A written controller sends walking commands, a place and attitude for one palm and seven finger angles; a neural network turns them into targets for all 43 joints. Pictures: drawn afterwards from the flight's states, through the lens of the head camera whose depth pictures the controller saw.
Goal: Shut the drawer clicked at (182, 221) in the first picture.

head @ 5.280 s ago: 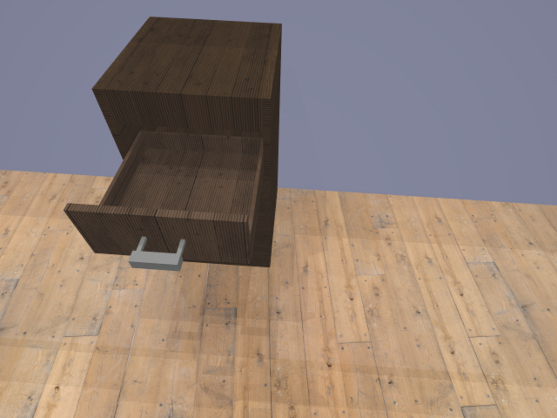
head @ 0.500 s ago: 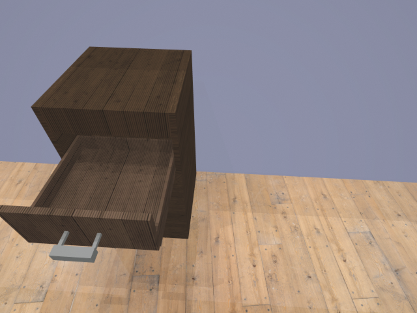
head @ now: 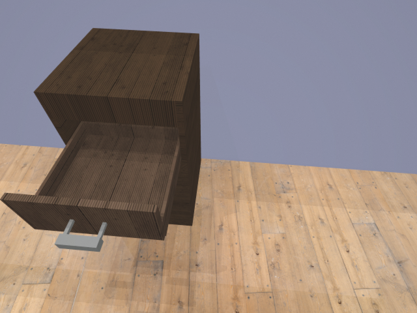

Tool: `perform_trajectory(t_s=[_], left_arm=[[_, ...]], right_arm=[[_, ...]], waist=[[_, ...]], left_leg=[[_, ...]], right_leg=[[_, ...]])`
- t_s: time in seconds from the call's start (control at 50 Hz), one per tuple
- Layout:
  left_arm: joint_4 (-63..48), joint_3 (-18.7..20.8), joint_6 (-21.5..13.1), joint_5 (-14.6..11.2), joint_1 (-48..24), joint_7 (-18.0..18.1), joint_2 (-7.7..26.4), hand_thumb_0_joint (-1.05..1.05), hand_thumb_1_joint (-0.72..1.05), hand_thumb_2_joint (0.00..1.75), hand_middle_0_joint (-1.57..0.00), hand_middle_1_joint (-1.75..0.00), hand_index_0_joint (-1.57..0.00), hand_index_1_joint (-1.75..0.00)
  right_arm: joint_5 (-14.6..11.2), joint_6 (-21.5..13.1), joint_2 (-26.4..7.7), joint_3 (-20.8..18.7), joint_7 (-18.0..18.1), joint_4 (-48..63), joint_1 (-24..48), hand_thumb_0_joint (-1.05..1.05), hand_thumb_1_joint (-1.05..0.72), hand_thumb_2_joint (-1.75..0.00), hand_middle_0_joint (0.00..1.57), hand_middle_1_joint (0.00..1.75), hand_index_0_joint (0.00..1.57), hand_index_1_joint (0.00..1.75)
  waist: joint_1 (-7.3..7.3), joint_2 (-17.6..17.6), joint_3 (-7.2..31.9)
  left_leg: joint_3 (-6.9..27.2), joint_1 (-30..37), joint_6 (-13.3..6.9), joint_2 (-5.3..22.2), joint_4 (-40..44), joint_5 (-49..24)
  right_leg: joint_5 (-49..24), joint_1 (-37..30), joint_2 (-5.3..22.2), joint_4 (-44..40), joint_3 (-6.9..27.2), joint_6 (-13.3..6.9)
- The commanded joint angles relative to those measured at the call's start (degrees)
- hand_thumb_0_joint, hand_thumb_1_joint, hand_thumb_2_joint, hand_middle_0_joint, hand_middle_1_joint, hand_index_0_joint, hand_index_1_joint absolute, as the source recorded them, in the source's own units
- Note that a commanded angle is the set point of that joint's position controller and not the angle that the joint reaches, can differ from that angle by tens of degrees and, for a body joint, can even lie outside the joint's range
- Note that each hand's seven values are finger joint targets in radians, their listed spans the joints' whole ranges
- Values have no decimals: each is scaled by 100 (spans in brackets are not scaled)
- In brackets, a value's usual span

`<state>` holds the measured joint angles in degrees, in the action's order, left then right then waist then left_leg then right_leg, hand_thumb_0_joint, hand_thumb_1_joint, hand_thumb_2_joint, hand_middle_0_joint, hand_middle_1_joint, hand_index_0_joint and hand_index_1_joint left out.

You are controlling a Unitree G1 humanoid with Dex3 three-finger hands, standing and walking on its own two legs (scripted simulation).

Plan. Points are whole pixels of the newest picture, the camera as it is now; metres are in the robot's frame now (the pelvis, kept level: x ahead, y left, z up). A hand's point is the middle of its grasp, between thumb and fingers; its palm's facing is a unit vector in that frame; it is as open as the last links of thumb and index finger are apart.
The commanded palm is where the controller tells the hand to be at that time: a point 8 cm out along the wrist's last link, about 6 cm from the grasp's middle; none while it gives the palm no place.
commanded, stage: shuffle to correct the standing spot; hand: left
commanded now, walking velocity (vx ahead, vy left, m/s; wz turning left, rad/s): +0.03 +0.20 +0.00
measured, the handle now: (83, 233) +0.31 +0.35 -0.16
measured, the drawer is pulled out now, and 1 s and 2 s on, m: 0.30 0.30 0.30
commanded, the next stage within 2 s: come to a stop and stand still in 0.82 s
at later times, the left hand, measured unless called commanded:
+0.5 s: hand out of the picture +0.06 +0.22 -0.16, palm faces +0.03 -0.95 -0.30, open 7.4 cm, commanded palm none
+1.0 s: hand out of the picture +0.02 +0.35 -0.18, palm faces +0.07 -0.96 -0.28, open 7.4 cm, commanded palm none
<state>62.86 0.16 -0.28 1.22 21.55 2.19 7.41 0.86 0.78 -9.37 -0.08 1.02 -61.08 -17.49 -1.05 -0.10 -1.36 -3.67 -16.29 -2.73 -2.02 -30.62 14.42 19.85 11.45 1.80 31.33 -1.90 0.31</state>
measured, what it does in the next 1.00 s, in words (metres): steps to the left: right foot, then left foot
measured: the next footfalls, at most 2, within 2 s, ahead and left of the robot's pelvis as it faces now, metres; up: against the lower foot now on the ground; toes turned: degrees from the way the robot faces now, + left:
right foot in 0.44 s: +0.01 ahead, -0.07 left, +0.00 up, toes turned -9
left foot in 0.84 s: +0.02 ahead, +0.24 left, +0.00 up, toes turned +2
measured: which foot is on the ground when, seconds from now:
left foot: down 0.00-0.46, up 0.48-0.82, down 0.84-1.00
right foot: down 0.00-0.16, up 0.18-0.42, down 0.44-0.82, up 0.84-1.00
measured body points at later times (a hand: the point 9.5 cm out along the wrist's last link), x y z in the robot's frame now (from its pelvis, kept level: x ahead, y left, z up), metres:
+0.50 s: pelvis +0.00 +0.03 -0.01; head +0.03 +0.00 +0.44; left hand +0.05 +0.27 -0.14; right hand +0.05 -0.20 -0.18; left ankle +0.01 +0.09 -0.71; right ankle -0.03 -0.07 -0.73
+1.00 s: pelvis -0.01 +0.13 -0.01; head +0.01 +0.14 +0.44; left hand +0.02 +0.40 -0.16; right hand +0.06 -0.10 -0.15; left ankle +0.01 +0.24 -0.73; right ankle -0.05 +0.02 -0.66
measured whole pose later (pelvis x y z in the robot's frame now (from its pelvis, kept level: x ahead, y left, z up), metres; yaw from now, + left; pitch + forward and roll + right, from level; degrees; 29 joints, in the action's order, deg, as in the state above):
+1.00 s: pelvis -0.01 +0.13 -0.01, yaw +0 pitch +1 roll +2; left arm 57.7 4.4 2.7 1.9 14.9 2.1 14.4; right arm 1.6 1.6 -9.1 -1.1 0.6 -54.4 -13.0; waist -1.5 -3.9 -0.3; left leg -6.4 -18.0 -1.5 -0.4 -31.9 15.2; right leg 25.9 28.3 4.6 67.4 -3.0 -0.4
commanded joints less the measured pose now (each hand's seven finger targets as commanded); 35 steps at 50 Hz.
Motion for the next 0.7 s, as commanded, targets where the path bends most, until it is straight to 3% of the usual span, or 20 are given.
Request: perform_trajectory(t_s=[0.0,0.04,0.08,0.1,0.14,0.16,0.18,0.24,0.34,0.38,0.4,0.42,0.44,0.46,0.48,0.52,0.54,0.64,0.68], left_arm=[[-324,297,-33,17,266,96,1037,0,90,90,-20,-30,-20,-30],[-372,333,-1,18,264,106,1061,0,90,90,-20,-30,-20,-30],[-443,346,40,28,208,113,992,0,90,90,-20,-30,-20,-30],[-482,341,66,44,147,120,917,0,90,90,-20,-30,-20,-30],[-583,287,113,46,8,117,674,0,90,90,-20,-30,-20,-30],[-633,270,142,41,-126,110,630,0,90,90,-20,-30,-20,-30],[-675,277,150,33,-196,101,630,0,90,90,-20,-30,-20,-30],[-685,286,141,44,-261,63,559,0,90,90,-20,-30,-20,-30],[-725,288,168,39,-209,78,504,0,90,90,-20,-30,-20,-30],[-691,316,124,46,59,99,550,0,90,90,-20,-30,-20,-30],[-673,347,78,67,239,124,719,0,90,90,-20,-30,-20,-30],[-677,416,21,122,367,161,1120,0,90,90,-20,-30,-20,-30],[-738,485,-5,112,399,163,1501,0,90,90,-20,-30,-20,-30],[-743,470,-38,72,354,187,1452,0,90,90,-20,-30,-20,-30],[-769,483,-89,72,108,212,1303,0,90,90,-20,-30,-20,-30],[-941,439,-107,71,-274,179,1256,0,90,90,-20,-30,-20,-30],[-974,447,-131,69,-322,143,1279,0,90,90,-20,-30,-20,-30],[-967,541,-74,94,-244,25,1579,0,90,90,-20,-30,-20,-30],[-932,574,-41,108,-182,-6,1709,0,90,90,-20,-30,-20,-30]], right_arm=[[-3,-71,-468,-118,3,407,-87,0,-90,-90,20,30,20,30],[-3,-78,-491,-133,6,460,-61,0,-90,-90,20,30,20,30],[12,-84,-591,-163,14,488,-132,0,-90,-90,20,30,20,30],[21,-93,-701,-182,23,510,-211,0,-90,-90,20,30,20,30],[31,-86,-880,-232,54,532,-374,0,-90,-90,20,30,20,30],[21,-76,-875,-232,63,565,-395,0,-90,-90,20,30,20,30],[16,-74,-829,-222,68,631,-286,0,-90,-90,20,30,20,30],[61,-59,-803,-220,53,814,68,0,-90,-90,20,30,20,30],[78,3,-856,-265,33,923,173,0,-90,-90,20,30,20,30],[57,33,-879,-283,9,987,263,0,-90,-90,20,30,20,30],[26,29,-830,-278,-17,1039,366,0,-90,-90,20,30,20,30],[-13,40,-628,-284,-48,1146,344,0,-90,-90,20,30,20,30],[50,57,-651,-324,-58,1274,591,0,-90,-90,20,30,20,30],[113,103,-760,-339,-54,1230,671,0,-90,-90,20,30,20,30],[114,144,-756,-347,-76,1148,657,0,-90,-90,20,30,20,30],[65,185,-654,-342,-149,1062,581,0,-90,-90,20,30,20,30],[37,208,-590,-331,-185,1060,591,0,-90,-90,20,30,20,30],[-38,208,-382,-278,-255,1105,821,0,-90,-90,20,30,20,30],[-58,161,-400,-268,-257,1140,883,0,-90,-90,20,30,20,30]], waist=[[13,-677,-311],[-4,-494,-285],[19,-203,-208],[39,147,-199],[85,1026,-67],[125,1128,-18],[106,1018,43],[8,598,254],[-67,335,289],[-210,115,383],[-361,-259,426],[-354,-1458,366],[-423,-1803,7],[-361,-1096,-11],[-249,-1312,-14],[-59,-1066,-52],[-37,-1018,27],[-152,-1152,35],[-232,-1221,112]], left_leg=[[254,-336,152,339,-92,-380],[287,-188,121,369,-43,-688],[545,62,-16,568,136,-1167],[880,195,-193,832,320,-1601],[1653,690,-721,1421,901,-2290],[1808,777,-932,1573,1134,-2321],[1844,736,-1064,1608,1206,-2205],[1462,648,-1163,1514,1041,-2696],[1234,288,-1045,1348,924,-2480],[1120,-17,-818,1212,672,-1913],[984,-479,-580,1039,307,-1431],[372,-1476,-110,405,-640,-66],[142,-2186,263,-117,-2029,1661],[602,-2201,321,99,-3059,1712],[759,-2328,357,223,-3475,1422],[659,-2239,452,290,-3710,905],[527,-2142,509,274,-3617,711],[-125,-1334,625,257,-2043,450],[-273,-947,591,163,-1488,486]], right_leg=[[-1203,176,1329,-785,1311,-709],[-1395,263,1271,-555,1185,-667],[-1152,456,989,-194,829,-541],[-888,593,680,175,459,-409],[880,1237,109,1278,-169,-164],[1409,1461,88,1989,-124,-142],[1436,1549,184,2399,-46,-154],[1168,1368,297,2405,-132,-142],[610,669,256,1248,-297,-110],[-60,24,328,256,-306,-149],[-637,-592,605,-481,-41,-227],[-1224,-1182,1881,-1056,1525,-698],[-2737,-955,3077,-1334,2723,-1463],[-3499,-728,3057,-1236,2260,-1692],[-3814,-673,2678,-1138,1859,-1542],[-4054,-477,2160,-916,934,-1218],[-3973,-432,1994,-932,665,-1094],[-2956,-75,1697,-1008,277,-823],[-2666,-4,1721,-927,382,-800]])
